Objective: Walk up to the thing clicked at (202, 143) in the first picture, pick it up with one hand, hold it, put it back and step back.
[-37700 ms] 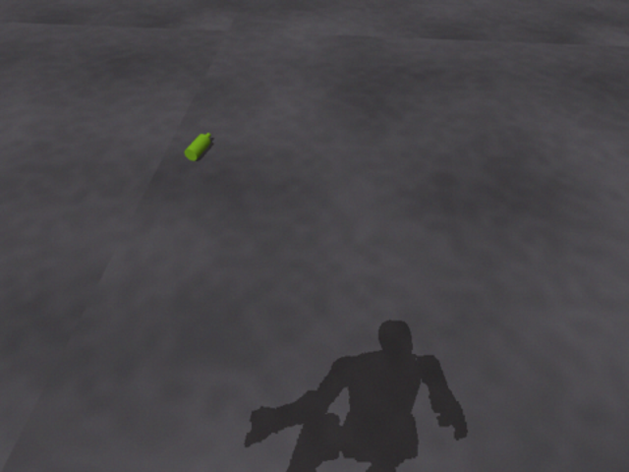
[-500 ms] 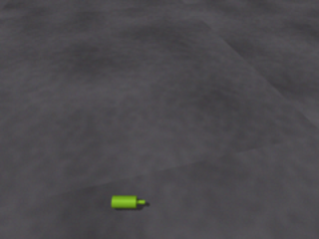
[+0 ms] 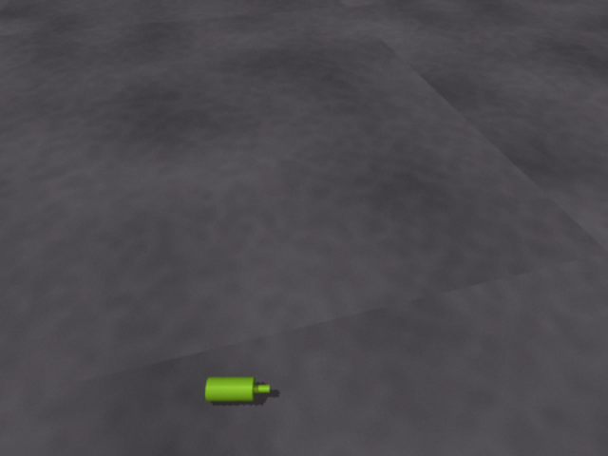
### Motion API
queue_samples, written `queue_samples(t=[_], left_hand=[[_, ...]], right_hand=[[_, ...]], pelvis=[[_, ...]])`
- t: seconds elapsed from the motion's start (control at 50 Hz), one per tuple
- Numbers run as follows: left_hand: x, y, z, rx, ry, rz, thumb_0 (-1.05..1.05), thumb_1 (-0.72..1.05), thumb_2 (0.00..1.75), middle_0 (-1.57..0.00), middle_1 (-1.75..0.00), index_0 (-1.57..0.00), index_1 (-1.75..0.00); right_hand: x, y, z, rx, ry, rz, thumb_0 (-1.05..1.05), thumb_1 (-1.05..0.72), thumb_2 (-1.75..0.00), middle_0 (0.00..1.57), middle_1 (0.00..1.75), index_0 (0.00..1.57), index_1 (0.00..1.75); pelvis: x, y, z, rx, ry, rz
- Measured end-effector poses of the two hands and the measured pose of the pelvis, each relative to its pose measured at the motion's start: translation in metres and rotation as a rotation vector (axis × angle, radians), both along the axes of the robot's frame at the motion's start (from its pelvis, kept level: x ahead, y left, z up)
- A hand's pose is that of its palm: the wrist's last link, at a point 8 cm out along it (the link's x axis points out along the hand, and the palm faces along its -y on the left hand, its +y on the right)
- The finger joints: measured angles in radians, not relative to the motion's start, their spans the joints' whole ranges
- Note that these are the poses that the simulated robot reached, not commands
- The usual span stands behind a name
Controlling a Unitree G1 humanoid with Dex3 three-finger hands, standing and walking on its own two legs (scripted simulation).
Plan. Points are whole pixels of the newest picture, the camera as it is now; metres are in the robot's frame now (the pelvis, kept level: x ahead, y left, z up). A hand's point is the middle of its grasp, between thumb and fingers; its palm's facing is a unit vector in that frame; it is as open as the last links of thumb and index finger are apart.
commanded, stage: stand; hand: left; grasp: from above
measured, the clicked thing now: (238, 388) +0.49 +0.20 -0.75
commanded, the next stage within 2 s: step back in 0.84 s
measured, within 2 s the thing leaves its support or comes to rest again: neither
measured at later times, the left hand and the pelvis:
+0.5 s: hand out of the picture +0.07 +0.24 -0.16, palm faces +0.01 -0.94 -0.34, open 7.4 cm; pelvis +0.00 -0.01 +0.00, yaw +0 degrees
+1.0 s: hand out of the picture +0.08 +0.26 -0.16, palm faces +0.01 -0.93 -0.38, open 7.4 cm; pelvis -0.02 -0.01 -0.01, yaw +0 degrees
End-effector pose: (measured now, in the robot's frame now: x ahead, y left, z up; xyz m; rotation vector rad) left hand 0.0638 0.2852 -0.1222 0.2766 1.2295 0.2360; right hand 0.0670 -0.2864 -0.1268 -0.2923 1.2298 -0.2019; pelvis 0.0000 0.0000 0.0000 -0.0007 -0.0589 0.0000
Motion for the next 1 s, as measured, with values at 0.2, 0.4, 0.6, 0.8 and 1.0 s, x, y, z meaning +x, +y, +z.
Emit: queue_samples(t=[0.2,0.4,0.6,0.8,1.0], left_hand=[[-0.001,0.0,0.001,0.006,0.012,-0.009,0.01,0.9,0.9,-0.2,-0.3,-0.2,-0.3],[0.0,-0.002,0.001,0.008,0.024,-0.012,0.01,0.9,0.9,-0.2,-0.3,-0.2,-0.3],[0.008,-0.005,0.003,0.01,-0.003,-0.025,0.01,0.9,0.9,-0.2,-0.3,-0.2,-0.3],[0.009,-0.005,0.004,0.013,0.0,-0.033,0.01,0.9,0.9,-0.2,-0.3,-0.2,-0.3],[0.006,0.014,0.0,0.047,-0.001,-0.025,0.01,0.9,0.9,-0.2,-0.3,-0.2,-0.3]], right_hand=[[-0.003,-0.005,0.0,0.002,0.014,-0.001,0.01,-0.91,-0.9,0.2,0.3,0.2,0.3],[-0.004,-0.01,-0.001,0.001,0.03,-0.002,0.01,-0.91,-0.9,0.2,0.3,0.2,0.3],[0.003,-0.014,0.001,-0.002,0.007,0.001,0.01,-0.91,-0.9,0.2,0.3,0.2,0.3],[0.0,-0.017,0.002,-0.002,0.011,0.001,0.01,-0.91,-0.9,0.2,0.3,0.2,0.3],[-0.006,-0.027,-0.002,-0.035,0.032,-0.003,0.01,-0.91,-0.9,0.2,0.3,0.2,0.3]], pelvis=[[0.0,-0.004,0.0,0.001,0.009,-0.001],[0.004,-0.007,0.0,0.001,0.014,-0.002],[0.005,-0.01,0.0,0.002,0.011,-0.004],[0.004,-0.012,0.001,0.003,0.017,-0.006],[-0.018,-0.006,-0.008,-0.005,0.032,-0.002]])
